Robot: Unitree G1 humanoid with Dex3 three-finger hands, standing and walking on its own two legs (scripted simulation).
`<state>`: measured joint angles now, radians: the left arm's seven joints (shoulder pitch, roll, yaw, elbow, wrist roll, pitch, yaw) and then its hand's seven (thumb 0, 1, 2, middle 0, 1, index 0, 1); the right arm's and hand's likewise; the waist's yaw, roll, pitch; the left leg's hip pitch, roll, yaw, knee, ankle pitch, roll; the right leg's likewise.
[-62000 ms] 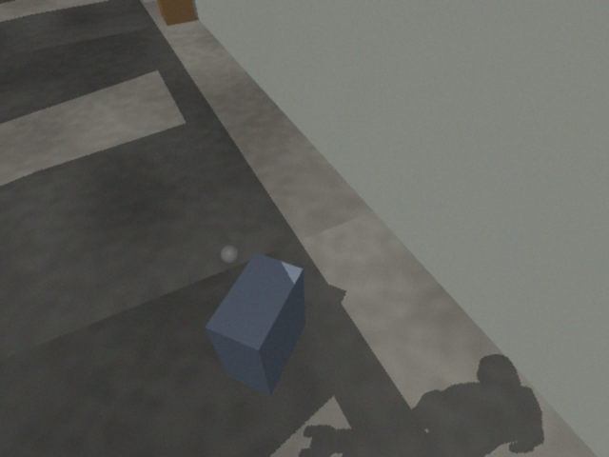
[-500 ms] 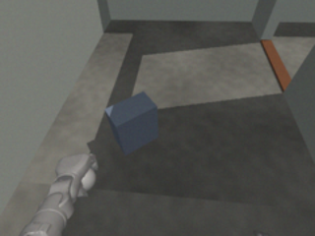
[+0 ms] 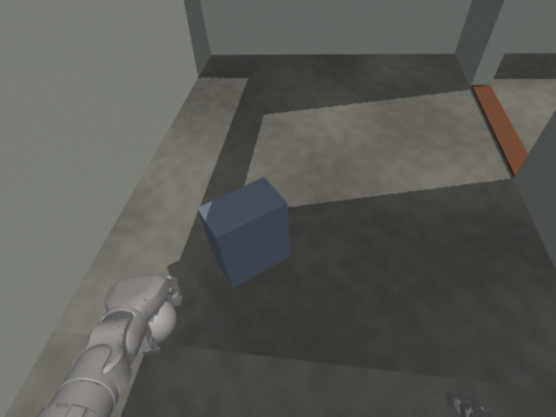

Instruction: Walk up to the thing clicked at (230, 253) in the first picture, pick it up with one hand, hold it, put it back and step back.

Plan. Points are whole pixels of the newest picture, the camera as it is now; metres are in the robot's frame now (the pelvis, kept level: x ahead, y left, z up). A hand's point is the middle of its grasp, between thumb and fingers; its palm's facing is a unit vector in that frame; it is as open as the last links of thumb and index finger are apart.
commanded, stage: hold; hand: left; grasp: from above
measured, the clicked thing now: (152, 320) +0.32 +0.23 -0.07
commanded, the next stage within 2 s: crouch in 1.28 s
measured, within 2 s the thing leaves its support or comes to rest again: neither
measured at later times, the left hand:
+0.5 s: hand (147, 334) +0.28 +0.22 -0.02, palm faces -0.43 -0.05 -0.90, open 9.6 cm
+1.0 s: hand (146, 332) +0.28 +0.22 -0.02, palm faces -0.44 -0.06 -0.90, open 9.6 cm
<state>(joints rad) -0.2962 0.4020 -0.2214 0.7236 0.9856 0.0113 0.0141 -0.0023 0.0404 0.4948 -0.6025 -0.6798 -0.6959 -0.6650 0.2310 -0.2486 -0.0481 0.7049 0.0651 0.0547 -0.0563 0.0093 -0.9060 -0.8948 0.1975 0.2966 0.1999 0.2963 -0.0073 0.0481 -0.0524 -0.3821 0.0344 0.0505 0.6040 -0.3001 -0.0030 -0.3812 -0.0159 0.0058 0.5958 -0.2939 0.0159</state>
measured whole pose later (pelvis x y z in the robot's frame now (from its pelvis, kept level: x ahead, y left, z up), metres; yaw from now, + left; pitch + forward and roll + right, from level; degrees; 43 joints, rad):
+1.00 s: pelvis -0.02 +0.00 +0.01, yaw +0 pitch +0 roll +0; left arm -0.25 0.41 -0.23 0.61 0.97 0.02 -0.06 0.01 0.05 0.51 -0.55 -0.74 -0.66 -0.71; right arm 0.17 -0.24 -0.02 0.69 0.08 0.07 -0.07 0.01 -0.92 -0.90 0.20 0.30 0.20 0.30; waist 0.01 0.05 -0.01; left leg -0.26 0.03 0.06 0.47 -0.22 -0.01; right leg -0.28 -0.02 0.01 0.49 -0.22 0.01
